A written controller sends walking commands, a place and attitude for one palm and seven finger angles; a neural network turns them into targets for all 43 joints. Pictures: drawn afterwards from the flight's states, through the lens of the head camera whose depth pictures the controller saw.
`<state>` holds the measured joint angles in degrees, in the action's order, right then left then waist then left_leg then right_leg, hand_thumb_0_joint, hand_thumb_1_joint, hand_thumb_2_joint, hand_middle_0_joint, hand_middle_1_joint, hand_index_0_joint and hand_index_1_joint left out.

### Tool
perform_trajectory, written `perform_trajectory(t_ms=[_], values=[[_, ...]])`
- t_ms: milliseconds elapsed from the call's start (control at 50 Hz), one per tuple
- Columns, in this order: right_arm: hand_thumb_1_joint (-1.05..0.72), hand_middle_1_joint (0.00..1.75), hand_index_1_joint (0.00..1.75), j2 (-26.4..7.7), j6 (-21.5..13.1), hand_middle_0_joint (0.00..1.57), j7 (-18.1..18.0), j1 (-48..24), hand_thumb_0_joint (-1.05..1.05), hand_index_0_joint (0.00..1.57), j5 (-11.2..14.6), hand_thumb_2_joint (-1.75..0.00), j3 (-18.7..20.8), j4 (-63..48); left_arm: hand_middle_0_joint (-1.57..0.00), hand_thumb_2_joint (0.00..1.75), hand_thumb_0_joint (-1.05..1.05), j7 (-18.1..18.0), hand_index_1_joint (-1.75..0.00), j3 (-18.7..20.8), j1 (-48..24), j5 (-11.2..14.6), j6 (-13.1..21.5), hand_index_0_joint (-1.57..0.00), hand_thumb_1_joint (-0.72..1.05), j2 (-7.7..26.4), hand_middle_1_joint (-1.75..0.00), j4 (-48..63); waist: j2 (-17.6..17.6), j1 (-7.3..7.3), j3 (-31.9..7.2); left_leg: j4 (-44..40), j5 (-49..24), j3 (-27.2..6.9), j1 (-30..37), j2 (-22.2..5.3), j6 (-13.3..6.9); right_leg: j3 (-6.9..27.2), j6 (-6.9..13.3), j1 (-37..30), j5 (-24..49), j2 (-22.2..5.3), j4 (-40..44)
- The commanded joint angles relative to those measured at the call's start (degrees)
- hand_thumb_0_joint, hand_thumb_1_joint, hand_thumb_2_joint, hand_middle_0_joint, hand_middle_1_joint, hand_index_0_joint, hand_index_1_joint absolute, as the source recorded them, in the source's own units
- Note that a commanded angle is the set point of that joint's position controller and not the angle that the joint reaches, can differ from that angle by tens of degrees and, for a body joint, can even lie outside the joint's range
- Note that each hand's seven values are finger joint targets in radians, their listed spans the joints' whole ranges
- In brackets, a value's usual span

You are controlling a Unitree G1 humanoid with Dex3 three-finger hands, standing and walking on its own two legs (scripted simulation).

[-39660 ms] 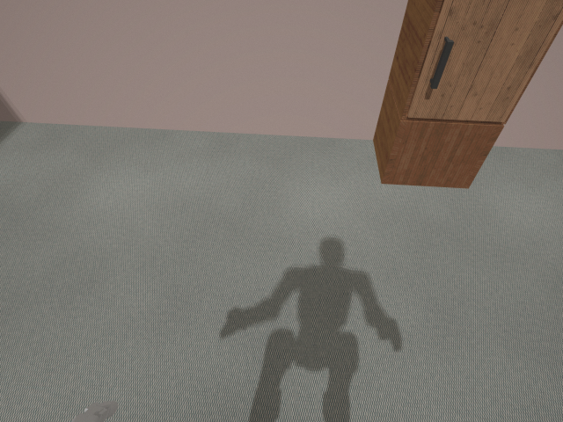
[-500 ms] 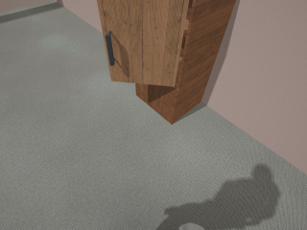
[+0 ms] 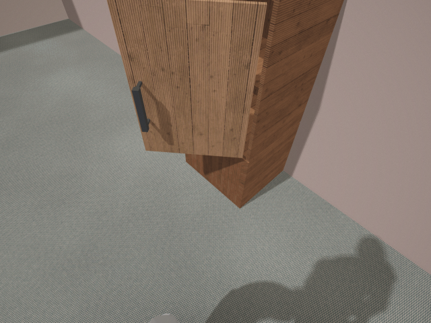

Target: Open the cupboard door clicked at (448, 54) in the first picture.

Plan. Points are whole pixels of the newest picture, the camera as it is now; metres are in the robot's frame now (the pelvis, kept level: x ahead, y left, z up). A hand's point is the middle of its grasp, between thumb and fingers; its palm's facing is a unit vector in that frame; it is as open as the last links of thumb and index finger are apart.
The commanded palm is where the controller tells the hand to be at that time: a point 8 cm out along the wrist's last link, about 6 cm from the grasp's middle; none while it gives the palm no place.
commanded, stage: take the last steps up to it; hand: left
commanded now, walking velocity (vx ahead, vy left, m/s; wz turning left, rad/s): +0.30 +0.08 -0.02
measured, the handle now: (142, 107) +0.78 +0.31 -0.10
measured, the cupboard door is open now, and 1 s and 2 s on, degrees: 42 42 42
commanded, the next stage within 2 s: come to a stop and stand still in 0.38 s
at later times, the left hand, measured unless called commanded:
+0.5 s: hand (133, 260) +0.28 +0.22 -0.17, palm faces -0.03 -0.98 -0.20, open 7.3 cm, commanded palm none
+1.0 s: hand (129, 270) +0.26 +0.23 -0.18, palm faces +0.01 -0.96 -0.28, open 7.3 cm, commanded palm none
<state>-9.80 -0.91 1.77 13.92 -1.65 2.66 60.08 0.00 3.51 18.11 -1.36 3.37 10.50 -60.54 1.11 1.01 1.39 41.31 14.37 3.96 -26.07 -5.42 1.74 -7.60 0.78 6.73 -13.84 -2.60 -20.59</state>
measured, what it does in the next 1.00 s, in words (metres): walks ahead: left foot, then right foot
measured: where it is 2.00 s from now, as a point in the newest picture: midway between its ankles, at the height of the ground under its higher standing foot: outside the picture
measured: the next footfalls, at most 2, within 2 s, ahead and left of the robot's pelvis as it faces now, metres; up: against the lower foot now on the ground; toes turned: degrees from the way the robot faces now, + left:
left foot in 0.10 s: +0.17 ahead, +0.15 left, +0.00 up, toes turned +7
right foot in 0.52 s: +0.22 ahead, -0.07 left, +0.00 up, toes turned -4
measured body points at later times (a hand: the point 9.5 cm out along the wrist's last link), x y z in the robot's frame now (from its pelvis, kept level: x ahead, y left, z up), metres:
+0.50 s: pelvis +0.17 +0.04 -0.01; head +0.18 +0.03 +0.44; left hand +0.28 +0.27 -0.15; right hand +0.13 -0.18 -0.17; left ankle +0.13 +0.15 -0.75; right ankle +0.23 -0.07 -0.74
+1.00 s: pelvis +0.21 +0.02 -0.02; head +0.24 +0.01 +0.43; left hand +0.26 +0.28 -0.16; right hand +0.27 -0.22 -0.17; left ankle +0.23 +0.15 -0.75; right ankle +0.18 -0.07 -0.75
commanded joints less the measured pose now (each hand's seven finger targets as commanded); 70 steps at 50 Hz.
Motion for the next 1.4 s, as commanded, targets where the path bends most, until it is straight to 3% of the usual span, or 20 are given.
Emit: perform_trajectory(t_ms=[0,60,80,100,220,440,480,500,520,600,660,720,800,880,940,960,1060,1120,1200,1380], values=[[-0.9,0.3,0.3,-1.7,-1.8,0.2,0.1,-2.4,0.0,0.2,0.2,-0.9,0.4,-4.5,-0.2,0.9,0.0,0.2,-0.3,1.7,3.2,0.2,0.7,-0.2,0.9,8.7,-0.3,0.4,7.1,0.99,1.3,-9.1,-2.5,3.3,4.6,2.6,-0.1,9.1,6.3,1.3,4.6,-13.8,6.5],[-0.9,0.3,0.3,-6.6,-2.6,0.2,-1.0,7.9,0.0,0.2,-0.2,-0.9,1.5,-1.3,-0.2,0.9,0.0,0.4,-0.3,1.1,1.9,0.2,-0.1,-0.2,0.9,6.4,-0.3,0.8,-1.5,-4.72,-0.6,-16.0,-0.7,0.9,26.0,1.2,-2.6,4.3,2.8,14.5,3.3,-8.6,-10.1],[-0.9,0.3,0.3,-12.4,-2.9,0.2,-1.7,14.9,0.0,0.2,-0.9,-0.9,3.0,0.1,-0.2,0.9,0.0,0.6,-0.3,0.5,2.4,0.6,-0.1,-0.2,0.9,3.4,-0.3,2.3,-14.8,-7.07,-4.7,-20.1,2.7,-16.6,34.1,-12.1,-8.0,-1.8,0.0,24.7,-9.6,-1.6,-26.2],[-0.9,0.3,0.3,-14.4,-2.3,0.2,-2.5,19.8,0.0,0.2,-0.8,-0.9,3.1,0.7,-0.2,0.9,0.0,0.4,-0.3,0.0,-1.1,0.4,0.1,-0.2,0.9,3.1,-0.3,4.5,-17.1,-8.69,-6.5,-26.4,1.8,-26.4,35.1,-19.1,-13.2,0.5,-0.2,29.8,-20.3,1.2,-41.1],[-0.9,0.3,0.3,-6.5,-3.3,0.2,-3.3,5.2,0.0,0.2,0.1,-0.9,0.3,-2.1,-0.2,0.9,0.0,1.0,-0.3,0.1,-0.8,-0.2,-1.9,-0.2,0.9,1.6,-0.3,2.7,-8.1,-0.75,3.4,-31.4,-3.9,-10.1,13.4,-12.2,-10.7,5.7,-0.8,25.9,-5.1,-5.3,-44.4],[-0.9,0.3,0.3,-6.7,-2.0,0.2,-3.0,6.2,0.0,0.2,0.0,-0.9,0.3,0.2,-0.2,0.9,0.0,0.8,-0.3,0.0,-4.4,-0.2,-1.9,-0.2,0.9,2.6,-0.3,4.8,-3.7,0.6,0.6,-21.7,-7.9,-2.1,13.5,-7.3,-8.6,0.8,-0.8,5.7,2.5,-0.2,-10.2],[-0.9,0.3,0.3,-3.5,-2.0,0.2,-2.8,6.3,0.0,0.2,0.8,-0.9,-0.5,-0.2,-0.2,0.9,0.0,0.0,-0.3,0.9,2.1,-0.3,-0.8,-0.2,0.9,7.7,-0.3,2.5,7.2,3.02,-2.4,-8.0,2.1,3.7,3.0,1.0,-3.2,14.2,2.6,-8.8,14.9,-9.6,-3.5],[-0.9,0.3,0.3,-2.9,-1.5,0.2,-2.7,7.7,0.0,0.2,1.0,-0.9,-0.6,-0.8,-0.2,0.9,0.0,-0.4,-0.3,1.2,4.9,0.3,-0.6,-0.2,0.9,11.3,-0.3,1.5,14.6,2.53,-3.9,-0.3,17.2,5.5,-0.7,4.6,-0.6,23.4,8.6,-11.5,26.4,-19.8,1.0],[-0.9,0.3,0.3,-3.8,-0.5,0.2,-3.1,7.0,0.0,0.2,1.2,-0.9,-0.5,-1.0,-0.2,0.9,0.0,-0.9,-0.3,0.8,3.8,0.5,-1.0,-0.2,0.9,11.3,-0.3,2.1,9.3,2.49,-3.1,5.0,23.0,1.6,3.0,2.9,-0.5,23.2,12.3,-6.4,34.9,-22.9,2.8],[-0.9,0.3,0.3,-1.9,1.7,0.2,-3.9,9.4,0.0,0.2,1.8,-0.9,-0.7,1.7,-0.2,0.9,0.0,-2.4,-0.3,0.2,-6.3,0.5,-1.8,-0.2,0.9,8.5,-0.3,3.9,10.2,-1.8,-4.7,-0.6,13.7,-1.4,8.0,2.4,0.6,11.9,10.6,-1.6,51.0,-16.4,-3.8],[-0.9,0.3,0.3,-2.2,2.1,0.2,-3.6,11.2,0.0,0.2,1.2,-0.9,-0.4,3.0,-0.2,0.9,0.0,-2.3,-0.3,0.7,-8.0,1.2,-3.1,-0.2,0.9,8.9,-0.3,4.0,4.1,-2.74,-4.4,-15.0,-4.6,0.7,14.8,3.0,1.0,9.3,6.2,2.5,37.5,-13.2,-8.6],[-0.9,0.3,0.3,-8.1,1.9,0.2,-3.9,5.6,0.0,0.2,0.1,-0.9,0.8,-0.7,-0.2,0.9,0.0,-1.9,-0.3,0.0,-7.4,1.4,-4.9,-0.2,0.9,4.6,-0.3,5.4,-12.6,-0.08,-0.7,-22.4,-28.0,-12.0,9.5,-11.0,-7.9,2.8,-1.0,7.1,-1.9,-1.9,-16.9],[-0.9,0.3,0.3,-8.3,1.8,0.2,-4.6,1.5,0.0,0.2,-0.4,-0.9,0.9,-2.7,-0.2,0.9,0.0,-1.8,-0.3,0.5,-7.0,0.9,-6.3,-0.2,0.9,3.8,-0.3,5.6,-12.2,-0.27,1.7,-22.2,-31.1,-11.9,10.4,-12.0,-12.3,6.5,-0.1,12.0,-16.6,0.8,-27.9],[-0.9,0.3,0.3,-9.7,1.6,0.2,-4.4,0.7,0.0,0.2,0.5,-0.9,1.8,-3.2,-0.2,0.9,0.0,-1.7,-0.3,0.1,-2.8,0.7,-4.6,-0.2,0.9,4.2,-0.3,4.7,-5.8,0.48,-6.0,-13.4,-33.9,-7.4,19.0,-7.8,-8.4,6.3,-0.5,5.3,2.4,0.6,-8.5],[-0.9,0.3,0.3,-4.8,2.4,0.2,-3.4,1.6,0.0,0.2,1.4,-0.9,1.1,-3.6,-0.2,0.9,0.0,-2.0,-0.3,0.0,-4.9,0.5,-3.4,-0.2,0.9,9.5,-0.3,4.4,10.3,-2.23,-3.8,-7.1,3.8,-0.2,13.0,3.7,-0.6,19.7,6.2,4.7,26.3,-14.3,0.6],[-0.9,0.3,0.3,-6.1,0.7,0.2,-3.3,-3.1,0.0,0.2,1.5,-0.9,1.1,-8.9,-0.2,0.9,0.0,-4.5,-0.3,-0.8,-1.1,-0.4,-2.6,-0.2,0.9,8.7,-0.3,6.4,3.0,-1.25,-3.2,-6.4,6.7,1.0,9.2,4.0,0.3,22.9,4.2,-0.7,59.0,-11.1,-5.7],[-0.9,0.3,0.3,-4.3,1.1,0.2,-2.2,-0.4,0.0,0.2,1.5,-0.9,0.0,-9.5,-0.2,0.9,0.0,-3.9,-0.3,-1.1,-1.9,0.2,-1.0,-0.2,0.9,9.3,-0.3,9.3,5.3,-3.01,-6.4,-12.1,-1.8,-1.9,13.3,3.6,-3.3,15.3,4.9,0.9,38.5,-7.9,-9.8],[-0.9,0.3,0.3,-7.2,0.5,0.2,-2.4,-0.6,0.0,0.2,0.8,-0.9,-0.2,-9.1,-0.2,0.9,0.0,-3.5,-0.3,-2.1,-2.3,0.3,-1.7,-0.2,0.9,7.3,-0.3,10.0,-2.8,-2.14,-1.7,-14.2,-12.6,-6.3,16.2,-1.6,-5.1,12.4,2.1,9.1,11.6,-2.8,-6.6],[-0.9,0.3,0.3,-7.1,1.1,0.2,-2.1,-2.8,0.0,0.2,0.7,-0.9,-1.1,-9.2,-0.2,0.9,0.0,-2.6,-0.3,-2.9,-1.4,0.4,-2.2,-0.2,0.9,8.0,-0.3,8.7,0.3,-1.64,5.7,-17.5,4.2,-6.0,10.8,0.9,-4.0,15.5,2.2,12.9,-8.2,-3.1,0.9],[-0.9,0.3,0.3,-7.1,0.4,0.2,-2.0,1.3,0.0,0.2,0.3,-0.9,-1.9,-5.8,-0.2,0.9,0.0,-2.0,-0.3,-2.9,-0.8,0.5,-2.4,-0.2,0.9,8.1,-0.3,8.0,-1.1,-1.33,3.5,-20.7,8.1,-6.5,9.5,0.7,-3.9,14.5,1.8,11.7,-13.9,-2.3,1.9]])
